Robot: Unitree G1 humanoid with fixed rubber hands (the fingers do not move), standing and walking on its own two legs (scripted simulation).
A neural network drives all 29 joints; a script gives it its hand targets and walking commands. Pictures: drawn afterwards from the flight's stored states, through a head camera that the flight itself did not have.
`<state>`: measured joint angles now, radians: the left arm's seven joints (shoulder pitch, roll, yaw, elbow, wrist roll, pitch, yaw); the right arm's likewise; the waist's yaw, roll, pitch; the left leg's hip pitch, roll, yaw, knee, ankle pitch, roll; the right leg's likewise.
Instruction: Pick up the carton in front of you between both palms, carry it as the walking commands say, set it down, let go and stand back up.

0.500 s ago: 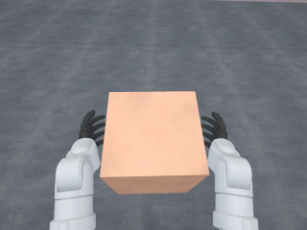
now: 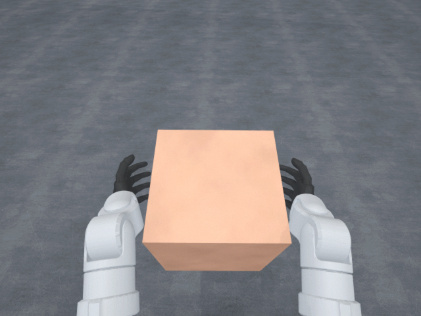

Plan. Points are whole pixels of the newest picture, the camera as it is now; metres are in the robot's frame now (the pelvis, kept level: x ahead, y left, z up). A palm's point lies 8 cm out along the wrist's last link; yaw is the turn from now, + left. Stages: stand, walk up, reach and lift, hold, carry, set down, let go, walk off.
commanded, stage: carry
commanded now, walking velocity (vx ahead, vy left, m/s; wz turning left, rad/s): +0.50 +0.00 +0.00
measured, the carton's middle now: (214, 207) +0.34 -0.01 +0.02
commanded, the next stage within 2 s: none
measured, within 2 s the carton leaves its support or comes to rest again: neither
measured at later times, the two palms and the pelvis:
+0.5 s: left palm (140, 114) +0.57 +0.16 +0.09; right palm (263, 115) +0.57 -0.14 +0.08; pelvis +0.34 +0.02 +0.00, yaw -2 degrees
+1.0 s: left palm (174, 49) +0.89 +0.10 +0.10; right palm (265, 53) +0.89 -0.20 +0.09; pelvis +0.66 -0.04 +0.00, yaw +0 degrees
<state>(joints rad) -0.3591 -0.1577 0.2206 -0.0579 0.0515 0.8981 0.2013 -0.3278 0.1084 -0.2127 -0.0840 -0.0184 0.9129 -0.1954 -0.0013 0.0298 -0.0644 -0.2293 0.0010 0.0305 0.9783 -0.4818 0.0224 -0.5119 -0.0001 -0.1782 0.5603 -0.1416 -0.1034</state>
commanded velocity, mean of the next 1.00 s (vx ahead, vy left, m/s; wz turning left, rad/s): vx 0.50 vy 0.00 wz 0.00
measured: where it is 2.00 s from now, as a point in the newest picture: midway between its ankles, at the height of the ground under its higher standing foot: (210, 168)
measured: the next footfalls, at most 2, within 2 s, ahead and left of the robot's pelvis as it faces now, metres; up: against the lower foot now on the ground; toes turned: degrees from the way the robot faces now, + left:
left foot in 0.46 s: +0.49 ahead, +0.11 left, +0.00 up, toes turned +10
right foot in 0.94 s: +0.79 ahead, -0.15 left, +0.00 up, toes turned -14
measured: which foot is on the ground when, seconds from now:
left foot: up 0.00-0.44, down 0.46-0.96, up 0.98-1.00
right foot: down 0.00-0.48, up 0.50-0.92, down 0.94-1.00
